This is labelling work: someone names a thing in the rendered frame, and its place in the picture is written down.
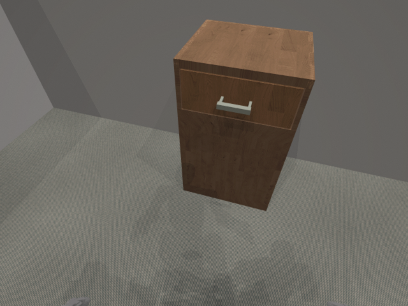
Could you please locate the handle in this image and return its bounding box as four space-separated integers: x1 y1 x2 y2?
216 96 252 115

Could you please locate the drawer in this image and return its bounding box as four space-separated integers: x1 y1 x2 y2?
180 69 304 129

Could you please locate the cabinet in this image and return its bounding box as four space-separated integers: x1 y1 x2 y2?
173 20 315 211

